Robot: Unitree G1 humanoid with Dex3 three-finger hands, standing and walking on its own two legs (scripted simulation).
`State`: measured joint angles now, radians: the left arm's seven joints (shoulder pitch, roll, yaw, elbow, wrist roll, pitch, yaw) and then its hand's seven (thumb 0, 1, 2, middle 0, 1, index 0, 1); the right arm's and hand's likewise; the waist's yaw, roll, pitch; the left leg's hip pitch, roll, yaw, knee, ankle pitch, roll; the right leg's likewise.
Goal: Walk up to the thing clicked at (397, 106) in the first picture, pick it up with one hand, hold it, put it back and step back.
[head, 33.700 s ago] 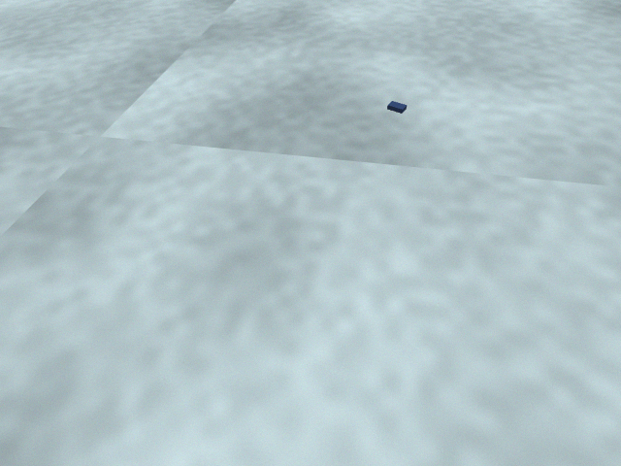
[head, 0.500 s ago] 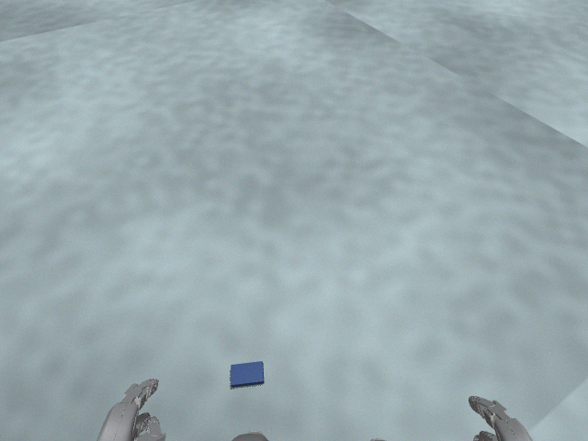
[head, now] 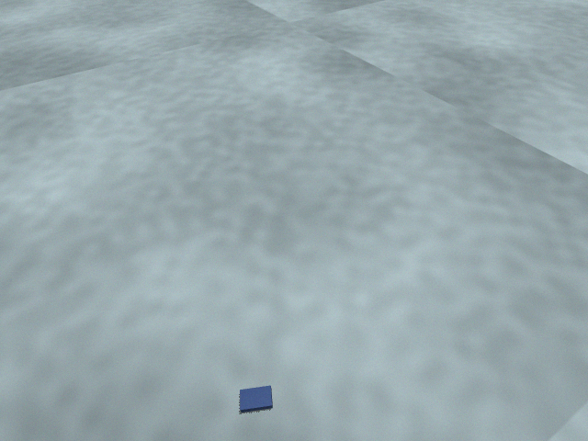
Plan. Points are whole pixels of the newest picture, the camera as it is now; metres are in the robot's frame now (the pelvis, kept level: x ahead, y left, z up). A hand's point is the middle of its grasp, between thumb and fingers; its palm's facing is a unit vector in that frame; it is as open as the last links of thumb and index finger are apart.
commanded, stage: stand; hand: left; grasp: from above
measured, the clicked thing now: (256, 398) +0.42 +0.19 -0.76
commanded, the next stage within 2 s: step back in 1.84 s
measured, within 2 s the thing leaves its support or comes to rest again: neither
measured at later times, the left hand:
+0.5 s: hand out of the picture +0.04 +0.23 -0.16, palm faces +0.00 -0.94 -0.33, open 7.4 cm
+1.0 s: hand out of the picture +0.07 +0.20 -0.16, palm faces -0.02 -0.96 -0.27, open 7.4 cm
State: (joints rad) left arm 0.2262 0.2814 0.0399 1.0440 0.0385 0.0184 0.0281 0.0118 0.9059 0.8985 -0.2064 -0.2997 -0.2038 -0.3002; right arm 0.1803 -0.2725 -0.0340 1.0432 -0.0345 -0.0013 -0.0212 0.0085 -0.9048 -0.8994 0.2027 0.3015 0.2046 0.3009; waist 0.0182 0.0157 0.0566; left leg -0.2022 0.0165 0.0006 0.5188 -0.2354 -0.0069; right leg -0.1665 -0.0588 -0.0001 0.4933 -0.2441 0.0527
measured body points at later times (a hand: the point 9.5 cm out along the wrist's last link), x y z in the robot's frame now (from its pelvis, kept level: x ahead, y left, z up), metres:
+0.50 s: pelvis -0.01 -0.01 +0.01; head -0.01 -0.01 +0.46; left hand +0.04 +0.28 -0.13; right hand +0.04 -0.30 -0.13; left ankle +0.03 +0.12 -0.74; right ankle +0.02 -0.16 -0.74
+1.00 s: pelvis +0.02 -0.01 +0.01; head +0.01 -0.01 +0.46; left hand +0.07 +0.25 -0.14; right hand +0.06 -0.27 -0.14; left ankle +0.03 +0.12 -0.74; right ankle +0.02 -0.16 -0.74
